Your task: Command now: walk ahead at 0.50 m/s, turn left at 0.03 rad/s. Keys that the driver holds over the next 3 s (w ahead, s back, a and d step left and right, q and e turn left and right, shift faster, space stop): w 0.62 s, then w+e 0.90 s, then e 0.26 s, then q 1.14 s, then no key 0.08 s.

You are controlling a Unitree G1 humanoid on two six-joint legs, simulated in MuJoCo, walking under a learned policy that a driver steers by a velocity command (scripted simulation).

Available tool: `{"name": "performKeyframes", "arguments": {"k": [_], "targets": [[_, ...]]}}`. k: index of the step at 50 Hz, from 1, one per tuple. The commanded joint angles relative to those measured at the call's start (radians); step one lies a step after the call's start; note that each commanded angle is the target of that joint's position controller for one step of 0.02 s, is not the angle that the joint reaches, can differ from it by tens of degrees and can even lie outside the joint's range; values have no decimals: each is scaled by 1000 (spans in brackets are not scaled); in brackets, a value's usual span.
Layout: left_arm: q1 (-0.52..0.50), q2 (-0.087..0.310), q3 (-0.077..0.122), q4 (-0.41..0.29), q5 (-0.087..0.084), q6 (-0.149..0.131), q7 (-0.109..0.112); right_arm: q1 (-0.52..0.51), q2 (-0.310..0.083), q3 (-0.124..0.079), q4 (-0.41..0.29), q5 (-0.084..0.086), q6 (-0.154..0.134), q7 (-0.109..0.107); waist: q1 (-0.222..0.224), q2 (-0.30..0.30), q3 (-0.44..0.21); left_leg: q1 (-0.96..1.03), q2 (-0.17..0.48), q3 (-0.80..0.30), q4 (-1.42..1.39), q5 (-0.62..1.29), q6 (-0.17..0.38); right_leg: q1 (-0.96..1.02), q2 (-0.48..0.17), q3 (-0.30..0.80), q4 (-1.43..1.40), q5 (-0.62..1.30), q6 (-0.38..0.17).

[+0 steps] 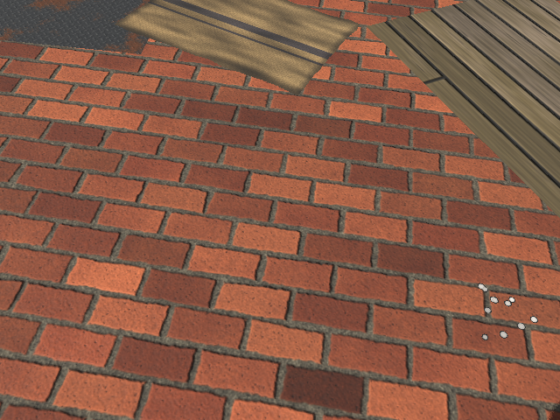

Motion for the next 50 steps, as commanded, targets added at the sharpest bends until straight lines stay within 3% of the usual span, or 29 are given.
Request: {"name": "performKeyframes", "arguments": {"k": [1, 4, 7, 10, 14, 17, 19, 20, 21, 22, 23, 24, 25, 26, 27, 29, 32, 36, 40, 43, 44, 45, 46, 47, 48, 49, 50], "targets": [[-36, 102, 29, -90, 9, -17, 0, 74, -108, -32, -21, -13, -12, 1, -33, 116, -59, 274, 257, -347, -295, 58, 180, -303, -104, 42, 28, 127, 6], [-44, 64, 23, -91, 15, 7, 5, 77, -122, -38, 7, -4, -31, -2, -9, 104, -36, 199, 238, -249, -350, 176, 199, -288, -111, 28, -47, 199, 36], [-149, 47, 16, -122, 22, 5, 4, 117, -142, -43, 40, -2, -29, -14, -34, 73, -3, 209, 218, -177, -367, 242, 185, -328, -110, 24, -224, 359, 50], [-258, 24, 4, -148, 16, -7, -10, 165, -163, -45, 69, 5, -21, -23, -76, 69, 19, 213, 194, -118, -375, 222, 155, -278, -78, -4, -420, 509, 41], [-375, 32, 1, -190, 6, -17, -31, 247, -181, -48, 121, 13, -5, -28, -115, 65, 47, 325, 242, -128, -342, 205, 149, -290, -50, -9, -540, 513, 19], [-389, 51, 6, -208, 7, -22, -46, 263, -192, -54, 146, 17, 13, -35, -96, 78, 39, 429, 282, -142, -271, 303, 127, -280, -33, -10, -591, 404, -19], [-290, 84, 22, -185, 11, -24, -45, 238, -208, -58, 148, 16, 24, -40, -32, 102, -27, 446, 264, -121, -148, 562, 101, -113, 16, -56, -617, 344, -54], [-146, 126, 46, -142, 14, -24, -36, 229, -194, -50, 145, 12, 29, -43, 38, 88, -122, 400, 214, -81, 21, 657, 75, 97, 34, -75, -630, 372, -85], [35, 194, 66, -106, 23, -20, -25, 233, -153, -30, 120, -8, 27, -46, 102, 7, -274, 205, 160, -43, 307, 434, 40, 413, -120, 90, -577, 438, -148], [91, 271, 84, -86, 23, -14, -26, 369, -26, 7, 106, -7, 4, -34, 40, -256, -402, -217, -31, -31, 671, -238, -35, 766, -350, 572, -666, 232, -319], [98, 169, 59, -88, 6, -10, -25, 312, -119, -12, 123, 10, -16, -28, 86, -191, -409, -341, -7, -160, 792, -408, -30, 769, -352, 695, -766, 85, -315], [24, 135, 45, -97, 8, -10, -20, 212, -173, -29, 90, 36, -29, -22, 80, -137, -242, -412, 45, -146, 810, -338, -20, 641, -320, 546, -792, 87, -267], [-39, 118, 39, -106, 15, -9, -17, 148, -163, -25, 75, 35, -35, -25, 54, -56, -155, -391, 96, -115, 765, -248, -18, 498, -279, 432, -813, 166, -241], [-86, 94, 33, -109, 22, -10, -19, 117, -153, -28, 70, 18, -33, -28, 25, -25, -86, -358, 124, -103, 699, -193, -24, 372, -245, 354, -844, 266, -231], [-110, 70, 24, -112, 34, -15, -21, 135, -140, -31, 75, 9, -22, -30, -11, -36, -69, -295, 150, -111, 664, -149, -26, 292, -216, 299, -877, 325, -220], [-122, 76, 28, -103, 26, -26, -24, 177, -100, -24, 88, 8, -2, -31, -43, -61, -61, -232, 162, -103, 606, -133, -46, 210, -206, 240, -925, 396, -240], [-95, 107, 38, -75, 19, -32, -16, 85, -85, -19, 58, -5, 10, -37, -35, -33, -13, -279, 171, -88, 461, -17, -73, 171, -187, 165, -973, 449, -242], [-37, 135, 47, -46, 7, -17, 1, -63, -61, -9, 21, -6, -8, -26, 7, -26, 15, -230, 126, -72, 176, 209, -87, 165, -131, 97, -973, 432, -199], [40, 148, 53, -12, -6, 0, 10, -182, -72, -10, -11, 7, -25, -8, 42, -37, 28, -180, 85, -78, 39, 252, -90, 219, -158, 140, -920, 377, -186], [42, 158, 61, -5, -6, 14, 19, -168, -114, -23, -12, 9, -38, -1, 11, -64, 14, -111, 75, -95, -24, 165, -65, 277, -191, 205, -843, 364, -159], [34, 159, 63, -5, -4, 19, 21, -124, -128, -30, 0, 10, -42, -3, -18, -75, -3, -40, 67, -82, -43, 130, -51, 274, -187, 212, -796, 395, -147], [31, 139, 56, -8, -1, 22, 21, -24, -158, -47, 30, 7, -45, -9, -67, -67, -59, 110, 59, -65, -70, 107, -25, 250, -143, 191, -693, 466, -123], [22, 84, 36, -26, 12, 20, 18, 127, -209, -66, 54, -10, -48, -18, -135, -18, -189, 360, 163, -148, -29, 106, 28, 137, -79, 148, -458, 398, -89], [127, -10, 9, -53, 16, 6, 17, 238, -298, -90, 70, -18, -35, -24, -123, 214, -349, 745, 403, -482, -37, 22, 150, -212, 66, 28, -96, 50, -15], [135, 20, 12, -64, -11, -5, 17, 266, -253, -81, 85, -8, -25, -20, -128, 336, -393, 761, 470, -754, -172, -222, 207, -383, 63, 82, 100, -189, -4], [57, 121, 40, -71, -29, -5, 19, 206, -174, -58, 73, -4, -26, -21, -136, 210, -241, 636, 426, -640, -210, -323, 163, -441, 5, 112, 170, -117, -11], [-6, 129, 46, -87, -26, 1, 21, 140, -138, -46, 67, -5, -25, -23, -118, 159, -149, 511, 390, -506, -227, -258, 131, -435, -33, 83, 165, -36, -12]]}}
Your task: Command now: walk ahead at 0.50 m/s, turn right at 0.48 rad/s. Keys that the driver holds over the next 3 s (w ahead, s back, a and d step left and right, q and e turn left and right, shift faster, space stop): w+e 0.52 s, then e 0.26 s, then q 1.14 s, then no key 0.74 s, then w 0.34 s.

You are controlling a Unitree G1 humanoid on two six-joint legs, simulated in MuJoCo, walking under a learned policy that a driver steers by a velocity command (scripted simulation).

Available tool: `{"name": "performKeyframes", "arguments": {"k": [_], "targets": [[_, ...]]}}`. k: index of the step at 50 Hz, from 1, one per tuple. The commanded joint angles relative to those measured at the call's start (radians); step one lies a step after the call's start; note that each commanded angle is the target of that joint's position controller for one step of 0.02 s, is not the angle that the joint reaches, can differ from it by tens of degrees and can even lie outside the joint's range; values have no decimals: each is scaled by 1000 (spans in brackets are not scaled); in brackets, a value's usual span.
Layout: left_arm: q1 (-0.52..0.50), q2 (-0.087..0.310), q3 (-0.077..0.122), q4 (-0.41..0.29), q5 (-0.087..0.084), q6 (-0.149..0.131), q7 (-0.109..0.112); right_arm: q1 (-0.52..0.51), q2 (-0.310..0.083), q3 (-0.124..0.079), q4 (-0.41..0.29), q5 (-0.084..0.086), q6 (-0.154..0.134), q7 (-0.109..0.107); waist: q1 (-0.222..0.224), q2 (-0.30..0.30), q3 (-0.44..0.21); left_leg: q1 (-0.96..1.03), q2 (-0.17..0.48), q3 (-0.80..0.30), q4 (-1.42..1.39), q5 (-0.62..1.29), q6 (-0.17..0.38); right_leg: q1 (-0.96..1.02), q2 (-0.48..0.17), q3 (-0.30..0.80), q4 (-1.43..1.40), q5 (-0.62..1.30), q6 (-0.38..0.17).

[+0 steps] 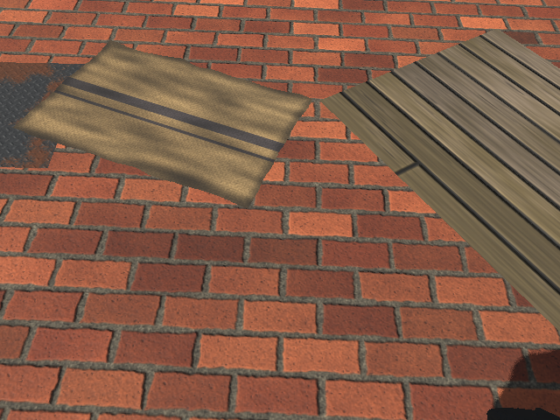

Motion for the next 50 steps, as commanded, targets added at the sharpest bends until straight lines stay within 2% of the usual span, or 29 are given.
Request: {"name": "performKeyframes", "arguments": {"k": [1, 3, 6, 9, 12, 17, 19, 20, 21, 22, 23, 24, 25, 26, 27, 28, 29, 31, 33, 36, 39, 42, 43, 44, 45, 46, 47, 48, 50], "targets": [[-74, 122, 31, -117, -3, -15, 5, 166, -115, -37, 9, -2, 4, -7, -113, 135, -82, 445, 316, -400, -293, -173, 166, -474, -110, 22, 223, 87, -3], [-59, 81, 34, -120, 2, 8, -1, 107, -93, -34, 18, -10, -4, -8, -64, 166, -29, 309, 272, -258, -351, -55, 151, -382, -151, 23, 161, 158, 3], [-91, 45, 30, -147, 7, 30, -4, 104, -123, -48, 41, -10, -17, -12, -51, 117, -1, 271, 274, -135, -401, 83, 176, -397, -161, 16, 98, 238, 20], [-149, 36, 26, -174, 10, 30, -15, 119, -150, -58, 62, -10, -14, -19, -62, 90, 12, 300, 262, -24, -413, 164, 173, -413, -158, 5, -55, 380, 26], [-250, 21, 15, -206, 11, 22, -37, 142, -177, -65, 75, -3, -4, -26, -100, 73, 36, 320, 250, 70, -416, 190, 156, -376, -144, -52, -218, 491, 16], [-367, 35, 15, -272, 11, 27, -62, 205, -218, -80, 108, 22, 26, -25, -125, 70, 71, 468, 292, 135, -356, 279, 125, -382, -116, -113, -352, 413, -30], [-336, 65, 30, -281, 15, 31, -65, 196, -247, -90, 107, 33, 40, -28, -87, 99, 30, 507, 293, 168, -237, 577, 105, -289, -61, -165, -366, 311, -67], [-263, 92, 46, -269, 15, 35, -63, 188, -259, -94, 104, 38, 48, -30, -40, 110, -21, 506, 283, 188, -113, 737, 92, -182, -19, -195, -374, 271, -92], [-112, 134, 74, -228, 12, 38, -56, 172, -253, -90, 99, 42, 55, -32, 49, 93, -98, 445, 248, 221, 88, 787, 65, 27, 32, -216, -435, 319, -126], [69, 213, 111, -179, 7, 48, -37, 188, -214, -74, 87, 19, 51, -35, 122, 12, -193, 212, 208, 224, 383, 547, 17, 344, -18, -82, -455, 337, -177], [32, 332, 125, -185, -6, 41, -29, 267, -64, -25, 24, -26, 27, -24, -5, -273, -252, -250, 7, 159, 735, -370, -48, 641, -278, 487, -556, 157, -354], [54, 256, 98, -226, 6, 20, -37, 183, -129, -30, 18, 10, -12, -11, 60, -150, -389, -353, -21, -90, 855, -449, -34, 686, -356, 747, -710, 11, -401], [20, 195, 78, -215, 15, 2, -42, 86, -184, -45, -14, 50, -32, -3, 73, -90, -248, -439, 26, -100, 846, -349, -8, 604, -335, 614, -734, 80, -346], [-31, 172, 69, -216, 14, -7, -41, 75, -170, -39, -14, 41, -44, -7, 33, -30, -167, -407, 69, -99, 763, -261, 8, 467, -293, 494, -728, 170, -310], [-115, 143, 59, -232, 20, -8, -39, 79, -173, -44, -1, 14, -45, -16, -15, 5, -102, -336, 96, -100, 676, -210, 0, 323, -256, 392, -725, 359, -282], [-166, 123, 50, -254, 36, -8, -33, 103, -183, -51, 7, 0, -33, -19, -54, -7, -80, -255, 114, -105, 639, -183, -10, 218, -235, 322, -732, 559, -274], [-185, 129, 51, -263, 43, -8, -28, 119, -185, -55, 7, -5, -18, -19, -74, -19, -77, -199, 111, -102, 612, -188, -28, 151, -227, 287, -730, 722, -282], [-184, 150, 57, -259, 36, -7, -16, 129, -153, -50, 5, -16, 5, -23, -91, 7, -77, -152, 87, -74, 518, -153, -63, 72, -192, 188, -719, 912, -275], [-164, 172, 65, -247, 27, 3, 1, 78, -120, -39, -14, -21, 18, -27, -79, -5, -75, -136, 49, -55, 379, -45, -85, 32, -145, 129, -701, 958, -246], [-134, 170, 68, -233, 15, 30, 19, -4, -98, -26, -37, -11, 24, -17, -43, -52, -104, -57, -8, -54, 170, 153, -87, 15, -95, 108, -662, 864, -184], [-106, 163, 67, -218, 14, 48, 26, -64, -116, -30, -63, -2, 29, -8, -21, -71, -104, -39, -36, -84, 61, 178, -82, 58, -110, 188, -616, 735, -157], [-118, 117, 50, -209, 27, 47, 31, -17, -148, -40, -45, -12, 16, 5, -31, -92, -113, -16, -6, -93, -9, 167, -43, 152, -155, 236, -528, 698, -147], [-136, 94, 39, -205, 29, 43, 31, 20, -142, -40, -33, -19, 6, 7, -56, -89, -116, 42, 0, -78, -74, 222, -16, 157, -141, 226, -477, 699, -131], [-117, 58, 26, -196, 37, 36, 28, 43, -148, -39, -27, -35, -5, 6, -66, -55, -140, 152, 36, -95, -138, 426, 19, 143, -85, 195, -405, 679, -94], [-24, 24, 14, -194, 61, 26, 25, 46, -195, -41, -39, -56, -9, 3, -13, 82, -228, 350, 171, -243, -71, 808, 102, 58, -2, 148, -264, 428, -48], [97, 24, 8, -158, 51, 29, 22, 60, -144, -28, -22, -60, 5, 3, 13, 231, -297, 478, 313, -437, -64, 873, 275, -61, 48, 91, -119, -24, 23], [55, 95, 18, -157, 52, 43, 21, 73, -89, -13, -11, -21, 17, 10, -13, 228, -274, 435, 342, -563, -124, 630, 317, -118, 17, 73, -49, -194, 66], [-31, 126, 30, -171, 43, 61, 23, 70, -84, -6, -7, -3, 28, 18, -37, 172, -212, 397, 303, -566, -159, 397, 288, -164, 3, 71, -36, -200, 83], [-118, 132, 41, -183, 40, 90, 29, 28, -166, -30, -23, 7, 51, 20, -40, 130, -118, 302, 247, -544, -207, 109, 233, -211, -3, 44, -32, -137, 100]]}}
Over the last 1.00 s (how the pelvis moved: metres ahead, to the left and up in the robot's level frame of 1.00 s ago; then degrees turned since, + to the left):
0.55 -0.01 -0.01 -9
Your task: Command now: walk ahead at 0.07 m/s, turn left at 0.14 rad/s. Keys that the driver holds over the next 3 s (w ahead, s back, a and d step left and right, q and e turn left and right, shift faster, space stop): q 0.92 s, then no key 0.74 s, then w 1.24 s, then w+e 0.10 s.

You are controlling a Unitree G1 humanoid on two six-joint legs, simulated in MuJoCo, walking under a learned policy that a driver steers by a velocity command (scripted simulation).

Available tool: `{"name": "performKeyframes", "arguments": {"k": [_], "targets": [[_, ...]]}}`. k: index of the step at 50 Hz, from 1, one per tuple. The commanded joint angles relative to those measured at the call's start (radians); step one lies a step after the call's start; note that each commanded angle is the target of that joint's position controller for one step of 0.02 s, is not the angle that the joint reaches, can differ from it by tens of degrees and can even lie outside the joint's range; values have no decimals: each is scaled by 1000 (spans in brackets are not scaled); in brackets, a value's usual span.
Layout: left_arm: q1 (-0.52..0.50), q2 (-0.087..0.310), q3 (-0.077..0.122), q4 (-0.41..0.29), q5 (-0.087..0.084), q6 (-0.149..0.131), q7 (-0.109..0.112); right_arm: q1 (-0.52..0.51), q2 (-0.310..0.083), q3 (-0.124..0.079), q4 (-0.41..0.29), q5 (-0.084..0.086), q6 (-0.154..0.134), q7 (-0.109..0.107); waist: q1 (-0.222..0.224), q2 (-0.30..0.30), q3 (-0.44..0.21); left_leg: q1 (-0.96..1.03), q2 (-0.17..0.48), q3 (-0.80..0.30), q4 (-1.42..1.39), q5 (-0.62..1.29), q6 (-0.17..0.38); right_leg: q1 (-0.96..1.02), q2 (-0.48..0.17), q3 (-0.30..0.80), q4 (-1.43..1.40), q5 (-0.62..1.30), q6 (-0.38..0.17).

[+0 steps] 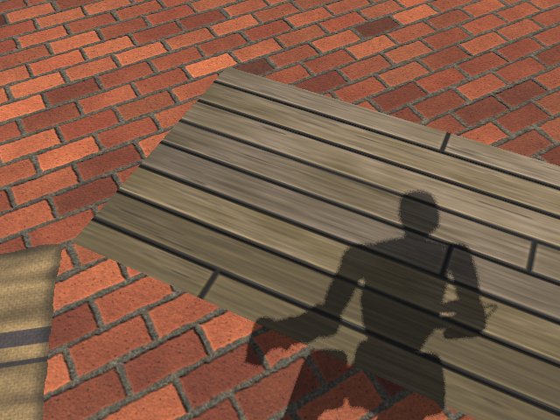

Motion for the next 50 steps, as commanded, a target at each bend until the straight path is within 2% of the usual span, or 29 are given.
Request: {"name": "performKeyframes", "arguments": {"k": [1, 2, 6, 9, 12, 13, 14, 15, 16, 17, 18, 19, 22, 25, 27, 29, 31, 32, 33, 34, 35, 36, 37, 38, 39, 40, 42, 46, 50], "targets": [[46, 148, 50, -43, -6, 24, 11, -8, -220, -57, -67, 17, 20, -4, 7, 131, -106, 263, 292, -476, -193, -19, 193, -189, -54, 0, 60, 3, 36], [43, 130, 47, -38, -9, 22, 14, -13, -229, -64, -72, 16, 30, -11, 8, 140, -98, 231, 261, -442, -210, -61, 174, -161, -47, -14, 13, 23, 33], [37, 83, 40, -14, -13, 3, 22, -11, -207, -75, -83, 24, 58, -38, -4, 176, -143, 192, 202, -379, -222, -86, 156, -54, -21, -39, -132, 149, 25], [23, 77, 39, -13, -15, -12, 13, -2, -205, -83, -86, 31, 77, -50, -10, 186, -150, 180, 197, -405, -222, -135, 154, -9, -16, -38, -243, 219, 13], [69, 89, 47, 7, -13, -29, -1, -12, -197, -84, -96, 43, 97, -64, 26, 178, -133, 90, 151, -394, -181, -213, 102, 133, -23, -65, -462, 364, -32], [93, 139, 60, 5, -2, -32, 2, 5, -173, -76, -99, 41, 98, -66, 27, 114, -133, -3, 108, -351, -101, -288, 56, 215, -135, 20, -527, 350, -76], [90, 231, 80, 5, 24, -26, 6, -22, -138, -68, -134, 39, 92, -64, 9, -138, -77, -170, -27, -166, 99, -391, -2, 192, -318, 244, -615, 307, -192], [21, 225, 78, -23, 54, -31, 4, 3, -171, -79, -133, 29, 77, -60, 3, -242, -67, -183, -34, -93, 355, -481, -39, 118, -461, 385, -651, 431, -293], [-44, 163, 57, -52, 51, -39, 12, 55, -219, -99, -102, 28, 76, -56, -25, -153, -72, -168, -7, -126, 514, -448, -55, 101, -441, 319, -629, 527, -294], [-94, 134, 49, -62, 30, -44, 16, 103, -220, -106, -70, 33, 86, -56, -52, -102, -63, -166, -7, -117, 582, -398, -69, 104, -380, 213, -602, 583, -248], [-113, 123, 44, -65, 9, -47, 18, 130, -203, -105, -53, 29, 98, -62, -54, -89, -59, -192, 1, -109, 640, -349, -88, 138, -345, 148, -579, 624, -221], [-107, 117, 38, -61, 0, -46, 18, 129, -182, -99, -54, 29, 106, -62, -42, -88, -47, -214, 9, -100, 686, -325, -105, 153, -334, 102, -563, 708, -220], [-39, 129, 42, -40, 3, -31, 24, 45, -147, -79, -108, 43, 109, -51, 10, -121, -39, -247, 41, -37, 592, -267, -141, 233, -312, 11, -556, 783, -239], [-9, 166, 55, -31, 2, -17, 25, -6, -131, -64, -153, 41, 109, -34, 44, -141, -65, -191, 79, 0, 436, -278, -150, 291, -343, -14, -544, 800, -254], [-22, 194, 65, -34, -2, -12, 17, -10, -132, -60, -172, 39, 111, -23, 45, -152, -75, -100, 87, 40, 343, -289, -135, 258, -359, -44, -539, 826, -256], [-29, 208, 71, -32, -10, -12, 6, 0, -149, -66, -181, 39, 116, -17, 42, -162, -79, -33, 76, 78, 264, -283, -115, 241, -370, -65, -521, 844, -252], [-40, 213, 75, -26, -27, -16, -3, 19, -155, -72, -185, 39, 124, -10, 26, -164, -77, 24, 67, 97, 149, -242, -82, 238, -381, -78, -480, 846, -232], [-57, 211, 75, -24, -39, -19, -5, 50, -154, -76, -177, 38, 127, -7, 0, -154, -81, 87, 55, 113, 44, -165, -55, 218, -373, -102, -436, 832, -205], [-39, 192, 72, -10, -45, -24, -8, 93, -168, -85, -165, 35, 127, -11, -21, -124, -94, 193, 37, 104, -74, -43, -21, 169, -345, -143, -361, 771, -156], [13, 156, 63, 5, -25, -32, -12, 150, -236, -109, -159, 36, 126, -24, -29, 16, -145, 394, 108, -31, -119, 227, 31, 24, -284, -223, -184, 600, -70], [-10, 72, 30, -51, 40, -37, -17, 170, -363, -132, -181, 25, 121, -42, -6, 344, -165, 572, 391, -417, -70, 704, 206, -311, -132, -265, 128, -60, 38], [-100, 120, 43, -73, 21, -39, -10, 201, -311, -115, -187, -4, 95, -27, -93, 234, -246, 503, 467, -497, -105, 647, 361, -361, -83, -90, 298, -149, 47], [-122, 152, 53, -74, -9, -32, -6, 156, -282, -105, -183, -4, 75, -21, -72, 161, -184, 456, 410, -404, -125, 542, 329, -377, -106, -58, 350, -79, 38], [-115, 155, 57, -66, -14, -28, 1, 99, -256, -100, -181, 12, 66, -28, -42, 131, -136, 412, 343, -334, -130, 426, 266, -387, -121, -49, 320, 12, 29], [-110, 159, 61, -53, -5, -23, 10, 59, -229, -91, -186, 28, 67, -35, -28, 107, -113, 381, 307, -307, -135, 355, 224, -386, -128, -42, 278, 76, 30], [-97, 163, 64, -53, 1, -20, 14, 32, -225, -86, -192, 32, 72, -42, -9, 116, -106, 329, 282, -286, -143, 349, 212, -342, -121, -41, 255, 128, 37], [-65, 141, 60, -49, -1, -23, 10, 30, -226, -85, -198, 23, 79, -52, 6, 132, -130, 299, 255, -272, -150, 329, 211, -284, -93, -51, 200, 191, 47], [-92, 111, 46, -60, -4, -27, 6, 48, -244, -91, -195, 27, 85, -63, -15, 145, -128, 282, 234, -309, -147, 182, 203, -228, -69, -40, -12, 235, 56], [-88, 118, 44, -61, -12, -30, -9, 41, -237, -84, -191, 17, 92, -56, -33, 177, -117, 212, 234, -344, -137, 86, 197, -115, -66, -54, -135, 239, 45]]}}
Over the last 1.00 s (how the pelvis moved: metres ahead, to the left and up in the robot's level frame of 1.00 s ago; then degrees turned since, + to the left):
0.46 -0.12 0.00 -30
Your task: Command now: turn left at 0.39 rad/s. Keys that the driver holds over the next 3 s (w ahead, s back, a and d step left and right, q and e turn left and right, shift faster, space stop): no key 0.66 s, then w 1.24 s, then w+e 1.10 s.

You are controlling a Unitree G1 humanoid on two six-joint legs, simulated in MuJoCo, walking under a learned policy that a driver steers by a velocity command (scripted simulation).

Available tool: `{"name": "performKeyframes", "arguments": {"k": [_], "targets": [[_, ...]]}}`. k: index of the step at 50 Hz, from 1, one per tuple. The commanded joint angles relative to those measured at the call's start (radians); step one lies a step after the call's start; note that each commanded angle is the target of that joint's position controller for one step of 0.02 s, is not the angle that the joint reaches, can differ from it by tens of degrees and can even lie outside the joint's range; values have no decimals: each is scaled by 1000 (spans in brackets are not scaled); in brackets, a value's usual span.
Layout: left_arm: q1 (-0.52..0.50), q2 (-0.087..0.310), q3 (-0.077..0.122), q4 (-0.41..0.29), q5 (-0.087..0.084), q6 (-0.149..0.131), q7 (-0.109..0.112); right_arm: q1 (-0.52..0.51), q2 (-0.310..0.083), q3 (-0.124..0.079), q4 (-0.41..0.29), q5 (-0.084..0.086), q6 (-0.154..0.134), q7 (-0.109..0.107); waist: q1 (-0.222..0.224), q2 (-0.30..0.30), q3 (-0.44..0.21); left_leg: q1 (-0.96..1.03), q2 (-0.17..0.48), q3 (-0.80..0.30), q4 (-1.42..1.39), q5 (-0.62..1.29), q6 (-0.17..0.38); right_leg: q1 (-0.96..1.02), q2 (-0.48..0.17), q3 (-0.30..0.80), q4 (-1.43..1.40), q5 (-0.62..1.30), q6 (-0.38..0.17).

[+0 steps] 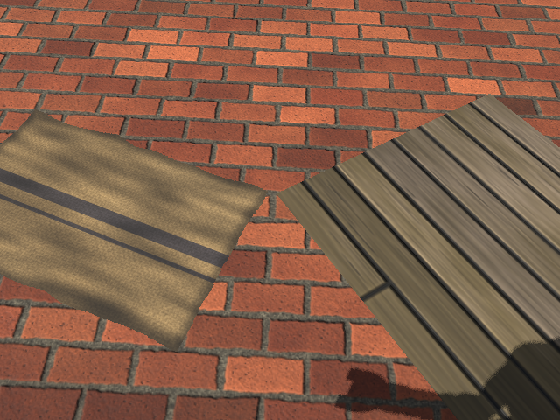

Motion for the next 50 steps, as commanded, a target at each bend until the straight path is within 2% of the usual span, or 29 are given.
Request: {"name": "performKeyframes", "arguments": {"k": [1, 3, 5, 6, 7, 8, 9, 12, 13, 15, 16, 17, 18, 22, 33, 34, 36, 37, 39, 41, 42, 43, 44, 45, 46, 47, 48, 49, 50], "targets": [[-11, 87, 19, -71, -6, -17, -9, -26, -160, -39, -63, -5, -8, 2, -17, 174, -127, 75, 252, -260, -100, 193, 183, 70, 3, -16, -80, -2, -10], [2, 82, 17, -74, -7, -25, -18, -35, -148, -29, -57, -2, -6, 6, -7, 170, -121, 76, 248, -287, -71, 210, 170, 121, 5, -25, -181, 20, -29], [44, 67, 13, -64, 3, -37, -26, -43, -115, -13, -49, 5, -5, 4, 33, 144, -119, 37, 201, -276, -32, 169, 112, 261, -7, -26, -417, 216, -63], [54, 112, 18, -73, 21, -41, -22, -2, -80, 0, -41, -9, -12, 2, 15, 63, -136, -15, 151, -231, 30, 47, 51, 350, -119, 73, -449, 349, -98], [11, 181, 27, -84, 35, -37, -18, 69, -59, 3, -36, -19, -21, 4, -63, -135, -123, -87, 20, -82, 136, -168, -10, 355, -252, 225, -454, 506, -199], [-4, 114, 8, -79, 41, -38, -21, 39, -88, -3, -39, -23, -24, -1, -39, -199, -123, -49, 29, -26, 178, -274, -54, 262, -324, 306, -487, 450, -309], [-39, 78, -6, -89, 33, -42, -23, 20, -119, -13, -34, -21, -22, -4, -31, -178, -101, -26, 52, -14, 211, -265, -74, 246, -297, 283, -493, 390, -317], [-50, 94, -9, -73, 9, -45, -19, 7, -74, -7, -14, -22, -9, -4, -24, -164, -90, 20, 79, 9, 91, -113, -90, 264, -213, 182, -457, 331, -236], [-35, 89, -13, -66, 9, -44, -19, 10, -56, -1, -6, -22, -8, 1, -25, -146, -89, 72, 79, 16, 25, -29, -87, 246, -179, 142, -443, 332, -207], [6, 75, -20, -56, 17, -47, -26, 9, -69, 1, -3, -24, -6, 6, -3, -104, -100, 131, 99, -3, -10, 125, -70, 233, -125, 92, -414, 254, -154], [38, 80, -21, -58, 18, -49, -31, 7, -102, -7, 8, -18, -5, 6, 31, -42, -90, 117, 98, -12, 22, 121, -44, 218, -89, 58, -419, 202, -133], [17, 85, -22, -57, 18, -49, -31, 17, -86, -7, 14, -15, -6, 8, 11, -33, -85, 85, 94, -13, 15, 82, -28, 239, -76, 32, -400, 173, -119], [1, 77, -24, -60, 15, -48, -31, 22, -68, -1, 22, -18, -9, 9, 8, -20, -80, 76, 99, -20, -2, 75, -26, 244, -70, 20, -384, 169, -115], [12, 58, -31, -53, 11, -39, -26, 23, -61, 2, 46, -22, -23, 5, 22, 45, -76, 60, 105, -34, -20, 105, -31, 266, -54, -6, -349, 215, -115], [31, 47, -35, 7, 8, -34, -19, 55, -47, 10, 104, -18, -32, -11, 16, 25, -51, 66, 100, -31, -26, 93, -32, 260, -39, -18, -356, 209, -99], [47, 42, -37, 20, 9, -32, -17, 71, -41, 12, 116, -17, -30, -13, 15, 25, -71, 75, 91, -22, -32, 6, -29, 265, -28, -29, -359, 123, -100], [52, 59, -31, 31, -2, -28, -12, 89, -54, 5, 127, -8, -27, -17, 11, 15, -22, 18, 62, -5, -23, -321, -1, 208, -5, -34, -352, -173, -125], [56, 59, -31, 32, -7, -31, -9, 90, -53, 5, 124, -5, -32, -18, 11, 11, 27, -30, 64, -10, -25, -441, 14, 165, -13, -13, -362, -288, -144], [83, 60, -31, 35, -16, -52, -7, 94, -37, 10, 117, 5, -59, -14, 15, -2, 83, -93, 78, -22, -11, -494, 34, 140, -46, 48, -381, -372, -183], [133, 80, -24, 49, -22, -78, -12, 74, -20, 13, 108, 11, -93, -4, 32, -31, 73, -139, 76, -2, 51, -412, 35, 199, -105, 149, -415, -374, -230], [163, 98, -19, 58, -22, -85, -15, 56, -5, 15, 99, 13, -109, 3, 40, -68, 59, -166, 60, 32, 105, -344, 28, 246, -152, 232, -460, -382, -262], [186, 118, -13, 66, -23, -87, -18, 45, 14, 19, 91, 15, -123, 11, 40, -124, 47, -180, 42, 83, 175, -259, 19, 282, -218, 334, -521, -389, -299], [190, 131, -10, 65, -24, -84, -19, 37, 13, 19, 84, 17, -134, 15, 34, -149, 55, -179, 47, 112, 195, -223, 23, 283, -268, 400, -559, -363, -327], [178, 138, -10, 59, -27, -80, -20, 47, 11, 19, 85, 19, -142, 20, 20, -161, 66, -132, 54, 115, 153, -219, 37, 245, -280, 410, -558, -300, -332], [134, 130, -14, 43, -30, -74, -23, 96, 6, 16, 105, 20, -148, 25, -13, -158, 60, -17, 56, 116, 63, -193, 52, 188, -249, 344, -531, -198, -303], [44, 105, -23, 11, -29, -70, -24, 200, -16, 5, 148, 22, -152, 30, -74, -133, 42, 118, 62, 91, -20, -145, 66, 126, -181, 221, -456, -50, -248], [-26, 59, -36, -32, -25, -80, -25, 312, -87, -19, 196, 22, -155, 32, -106, 23, 15, 284, 138, -80, -83, -75, 100, 4, -52, 38, -223, 154, -171], [-45, 57, -36, -67, -15, -107, -23, 436, -193, -53, 226, 20, -148, 36, -144, 251, -38, 534, 296, -356, -162, 103, 180, -230, 49, -93, 88, 171, -106], [-19, 82, -29, -59, -22, -123, -23, 450, -135, -35, 217, 1, -143, 40, -135, 253, -45, 604, 401, -485, -177, 271, 246, -398, 49, -36, 275, -194, -99]]}}
Over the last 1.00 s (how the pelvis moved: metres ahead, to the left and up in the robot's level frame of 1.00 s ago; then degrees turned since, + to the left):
0.03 0.01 0.01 34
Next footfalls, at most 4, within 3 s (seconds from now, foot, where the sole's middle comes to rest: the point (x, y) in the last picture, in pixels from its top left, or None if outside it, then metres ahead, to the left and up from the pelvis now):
0.12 right None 0.06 -0.14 -0.78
1.34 right None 0.43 -0.11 -0.78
1.88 left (221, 322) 0.69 0.15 -0.78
2.44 right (310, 230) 0.98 -0.09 -0.78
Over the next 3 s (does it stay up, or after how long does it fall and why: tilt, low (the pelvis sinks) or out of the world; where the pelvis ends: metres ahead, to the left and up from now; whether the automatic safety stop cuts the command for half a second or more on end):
stays up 1.15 -0.04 -0.02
